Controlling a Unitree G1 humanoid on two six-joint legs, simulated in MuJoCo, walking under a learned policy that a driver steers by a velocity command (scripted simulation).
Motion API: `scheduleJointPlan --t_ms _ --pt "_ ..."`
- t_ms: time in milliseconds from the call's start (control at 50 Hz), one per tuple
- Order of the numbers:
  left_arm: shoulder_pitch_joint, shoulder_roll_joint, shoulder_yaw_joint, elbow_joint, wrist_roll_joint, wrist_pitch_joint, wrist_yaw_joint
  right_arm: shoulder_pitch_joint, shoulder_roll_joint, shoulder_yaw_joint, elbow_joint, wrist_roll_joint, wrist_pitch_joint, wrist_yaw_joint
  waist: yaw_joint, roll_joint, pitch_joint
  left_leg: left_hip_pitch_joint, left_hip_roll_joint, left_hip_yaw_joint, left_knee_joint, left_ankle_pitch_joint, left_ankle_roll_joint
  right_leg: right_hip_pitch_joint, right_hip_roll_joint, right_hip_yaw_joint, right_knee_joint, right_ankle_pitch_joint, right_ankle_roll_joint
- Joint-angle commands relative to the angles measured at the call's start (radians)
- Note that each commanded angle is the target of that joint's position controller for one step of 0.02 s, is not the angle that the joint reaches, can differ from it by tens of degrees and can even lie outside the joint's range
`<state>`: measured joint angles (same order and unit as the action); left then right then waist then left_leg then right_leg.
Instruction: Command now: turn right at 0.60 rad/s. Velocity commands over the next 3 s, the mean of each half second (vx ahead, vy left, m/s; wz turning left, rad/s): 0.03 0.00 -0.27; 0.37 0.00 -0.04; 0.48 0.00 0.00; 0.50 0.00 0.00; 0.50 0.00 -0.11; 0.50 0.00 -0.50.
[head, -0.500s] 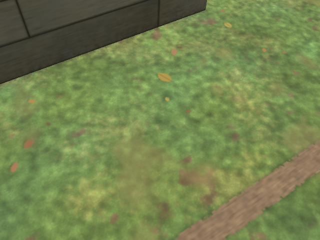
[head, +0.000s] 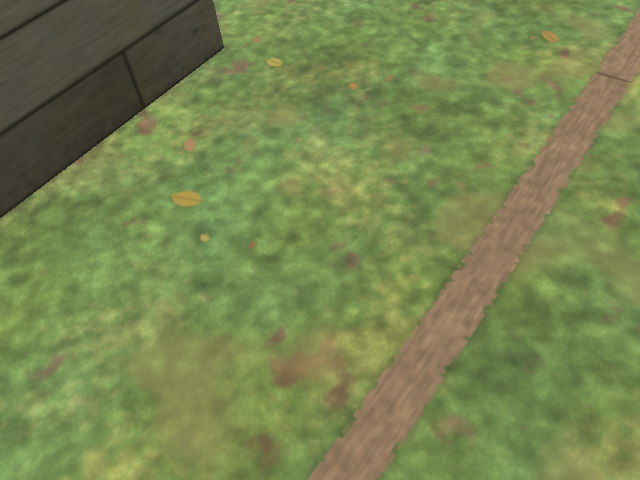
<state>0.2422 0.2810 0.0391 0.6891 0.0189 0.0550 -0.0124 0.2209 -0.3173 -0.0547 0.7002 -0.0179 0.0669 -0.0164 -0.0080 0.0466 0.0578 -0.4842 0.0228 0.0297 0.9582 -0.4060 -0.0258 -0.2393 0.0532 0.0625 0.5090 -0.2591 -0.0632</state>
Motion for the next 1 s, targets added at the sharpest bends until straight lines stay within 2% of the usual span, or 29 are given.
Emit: scheduleJointPlan --t_ms 20,60,180,260,300,320,340,360,380,400,420,440,460,480,520,580,620,660,680,700,720,740,760,780,820,860,900,960,1000 --pt "-0.051 0.152 0.044 -0.073 -0.012 -0.021 0.013 0.020 -0.103 -0.032 -0.053 -0.011 -0.015 0.005 -0.011 -0.174 -0.079 -0.079 -0.011 -0.047 0.135 0.042 -0.003 0.091 -0.201 0.248 -0.193 0.393 -0.150" --pt "-0.017 0.148 0.043 -0.060 -0.015 -0.028 0.012 0.015 -0.084 -0.027 -0.051 -0.002 -0.010 0.009 0.002 -0.145 -0.104 -0.093 -0.009 -0.048 0.113 0.045 -0.010 0.153 -0.213 0.253 -0.184 0.431 -0.160" --pt "0.045 0.140 0.037 -0.027 0.001 -0.032 0.019 -0.036 -0.058 -0.013 -0.060 0.004 -0.002 0.005 0.046 -0.173 -0.087 -0.023 -0.011 -0.048 -0.090 -0.006 0.004 0.174 -0.232 0.300 -0.182 0.363 -0.174" --pt "0.016 0.144 0.033 -0.012 0.009 -0.031 0.017 -0.018 -0.048 -0.006 -0.050 0.017 -0.008 -0.002 0.036 -0.175 -0.084 0.134 -0.040 -0.034 -0.244 -0.035 0.030 0.094 -0.218 0.313 -0.159 0.385 -0.159" --pt "-0.010 0.137 0.027 -0.002 0.006 -0.030 0.019 0.015 -0.036 -0.001 -0.034 0.021 -0.014 -0.008 0.011 -0.164 -0.088 0.231 -0.051 -0.026 -0.386 0.016 0.043 0.061 -0.203 0.322 -0.137 0.391 -0.135" --pt "-0.031 0.127 0.021 0.002 -0.003 -0.029 0.023 0.050 -0.019 0.005 -0.018 0.019 -0.020 -0.012 -0.017 -0.146 -0.089 0.317 -0.053 -0.018 -0.530 0.115 0.051 0.027 -0.182 0.314 -0.116 0.366 -0.107" --pt "-0.029 0.105 0.013 0.006 -0.009 -0.032 0.026 0.065 -0.021 0.009 -0.010 0.008 -0.033 -0.017 -0.023 -0.115 -0.098 0.421 -0.008 -0.066 -0.640 0.234 0.059 -0.037 -0.159 0.312 -0.104 0.278 -0.060" --pt "0.001 0.055 -0.002 0.005 -0.010 -0.039 0.026 0.060 -0.069 0.008 -0.021 -0.012 -0.048 -0.024 -0.001 0.006 -0.118 0.482 0.154 -0.229 -0.704 0.244 0.084 -0.092 -0.098 0.256 -0.027 0.127 -0.009" --pt "0.037 0.055 0.000 0.011 -0.017 -0.039 0.025 -0.023 -0.136 0.001 -0.041 -0.007 -0.054 -0.017 0.053 0.104 -0.072 0.380 0.275 -0.351 -0.701 0.422 0.162 -0.102 0.031 0.118 -0.020 -0.045 0.018" --pt "0.030 0.081 0.003 0.036 0.002 -0.031 0.025 -0.032 -0.101 0.005 -0.029 -0.002 -0.055 -0.007 0.032 0.131 -0.092 0.298 0.278 -0.343 -0.708 0.246 0.211 -0.002 0.013 0.066 0.022 -0.135 0.019" --pt "0.012 0.084 0.004 0.045 0.008 -0.030 0.018 -0.030 -0.077 0.012 -0.021 -0.002 -0.056 0.001 0.024 0.132 -0.057 0.278 0.218 -0.320 -0.743 -0.006 0.193 -0.001 0.020 0.043 0.030 -0.107 0.007" --pt "-0.022 0.093 0.010 0.045 0.016 -0.033 0.009 0.003 -0.101 0.002 -0.004 -0.003 -0.049 0.005 -0.002 0.157 -0.005 0.274 0.186 -0.326 -0.777 -0.200 0.184 -0.049 0.039 -0.002 0.078 -0.111 0.003" --pt "-0.050 0.103 0.014 0.036 0.024 -0.035 -0.001 0.042 -0.113 -0.003 0.012 -0.005 -0.045 0.005 -0.020 0.177 0.037 0.283 0.199 -0.359 -0.813 -0.270 0.196 -0.111 0.032 -0.031 0.139 -0.134 0.003" --pt "-0.067 0.102 0.015 0.030 0.027 -0.040 -0.010 0.073 -0.115 -0.007 0.024 -0.008 -0.048 0.006 -0.031 0.165 0.060 0.316 0.221 -0.388 -0.831 -0.262 0.215 -0.176 0.011 -0.036 0.194 -0.174 0.009" --pt "-0.075 0.079 0.007 0.037 0.021 -0.055 -0.018 0.111 -0.116 -0.014 0.043 -0.005 -0.059 0.011 -0.038 0.087 0.067 0.404 0.232 -0.397 -0.830 -0.199 0.241 -0.267 -0.015 -0.046 0.230 -0.192 0.022" --pt "-0.100 0.058 -0.001 0.040 0.013 -0.078 -0.024 0.115 -0.111 -0.022 0.062 -0.003 -0.079 0.017 -0.042 0.080 0.035 0.440 0.200 -0.335 -0.813 -0.081 0.244 -0.226 -0.021 -0.076 0.158 -0.173 0.024" --pt "-0.094 0.053 -0.004 0.047 0.009 -0.085 -0.024 0.102 -0.111 -0.028 0.072 0.000 -0.084 0.022 -0.030 0.092 0.022 0.387 0.177 -0.288 -0.795 -0.025 0.240 -0.118 -0.011 -0.100 0.056 -0.148 0.011" --pt "-0.012 0.039 -0.006 0.083 0.010 -0.093 -0.016 0.072 -0.113 -0.033 0.078 0.012 -0.082 0.027 0.025 0.070 0.011 0.256 0.144 -0.226 -0.730 0.012 0.216 0.102 0.009 -0.142 -0.128 0.003 -0.010" --pt "0.054 0.057 0.001 0.110 0.015 -0.099 -0.007 0.072 -0.093 -0.030 0.081 0.013 -0.086 0.027 0.054 0.035 -0.009 0.144 0.121 -0.200 -0.657 0.010 0.193 0.259 0.008 -0.116 -0.152 0.016 -0.018" --pt "0.163 0.105 0.014 0.140 0.020 -0.108 0.005 0.039 -0.045 -0.015 0.060 0.007 -0.094 0.026 0.107 -0.051 -0.051 -0.003 0.078 -0.145 -0.521 -0.032 0.159 0.427 -0.101 0.023 -0.190 -0.083 -0.037" --pt "0.265 0.216 0.040 0.149 0.021 -0.112 0.016 -0.022 0.043 0.013 0.001 0.012 -0.103 0.034 0.155 -0.283 -0.083 -0.193 -0.051 0.002 -0.224 -0.105 0.107 0.510 -0.345 0.418 -0.345 -0.425 -0.122" --pt "0.279 0.244 0.052 0.172 0.017 -0.111 0.016 -0.065 -0.047 -0.008 -0.014 -0.008 -0.102 0.028 0.152 -0.228 0.029 -0.297 -0.047 -0.024 -0.057 -0.154 0.117 0.393 -0.453 0.575 -0.402 -0.458 -0.205" --pt "0.213 0.186 0.037 0.160 0.013 -0.113 0.012 -0.045 -0.075 -0.018 0.004 -0.010 -0.102 0.032 0.098 -0.128 0.079 -0.307 0.005 -0.078 0.018 -0.075 0.127 0.350 -0.410 0.496 -0.382 -0.410 -0.206" --pt "0.158 0.140 0.024 0.146 0.009 -0.118 0.009 -0.007 -0.064 -0.015 0.027 -0.005 -0.106 0.044 0.063 -0.121 0.078 -0.283 0.025 -0.082 0.025 -0.001 0.125 0.319 -0.356 0.409 -0.388 -0.316 -0.177" --pt "0.127 0.109 0.012 0.145 0.006 -0.131 0.011 0.005 -0.058 -0.014 0.045 -0.017 -0.106 0.059 0.036 -0.134 0.049 -0.240 0.049 -0.051 0.026 0.100 0.101 0.305 -0.286 0.267 -0.408 -0.095 -0.141" --pt "0.153 0.107 0.009 0.169 -0.001 -0.141 0.009 -0.016 -0.041 -0.008 0.042 -0.025 -0.101 0.067 0.030 -0.135 0.026 -0.232 0.048 -0.019 0.034 0.159 0.075 0.302 -0.253 0.175 -0.397 0.145 -0.140" --pt "0.185 0.099 0.007 0.197 -0.009 -0.144 0.007 -0.083 -0.026 -0.002 0.017 -0.024 -0.097 0.070 0.035 -0.127 0.038 -0.250 0.052 0.006 -0.008 0.205 0.049 0.287 -0.240 0.115 -0.397 0.287 -0.146" --pt "0.200 0.097 0.004 0.224 -0.006 -0.144 0.006 -0.192 -0.001 0.015 -0.024 -0.016 -0.096 0.073 0.050 -0.140 0.061 -0.191 0.042 0.039 -0.167 0.290 0.037 0.228 -0.214 0.048 -0.398 0.376 -0.138" --pt "0.216 0.109 0.006 0.243 -0.005 -0.146 0.007 -0.236 0.001 0.019 -0.041 -0.010 -0.095 0.072 0.056 -0.146 0.070 -0.124 0.029 0.047 -0.270 0.328 0.051 0.216 -0.227 0.034 -0.399 0.413 -0.130"
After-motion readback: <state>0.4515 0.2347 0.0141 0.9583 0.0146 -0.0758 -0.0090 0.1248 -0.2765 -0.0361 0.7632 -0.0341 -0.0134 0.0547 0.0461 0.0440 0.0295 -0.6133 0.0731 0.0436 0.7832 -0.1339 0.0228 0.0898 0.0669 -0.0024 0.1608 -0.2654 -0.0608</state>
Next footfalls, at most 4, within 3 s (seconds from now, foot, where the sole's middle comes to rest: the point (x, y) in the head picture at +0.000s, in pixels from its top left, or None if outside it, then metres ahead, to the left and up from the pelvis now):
0.36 left None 0.04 0.12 -0.78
0.70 right None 0.06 -0.10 -0.78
1.14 left None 0.41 0.07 -0.78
1.70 right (423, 374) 0.70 -0.14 -0.78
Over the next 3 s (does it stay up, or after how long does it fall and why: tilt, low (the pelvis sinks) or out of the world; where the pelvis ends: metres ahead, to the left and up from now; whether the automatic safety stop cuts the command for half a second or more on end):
stays up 1.22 -0.14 0.00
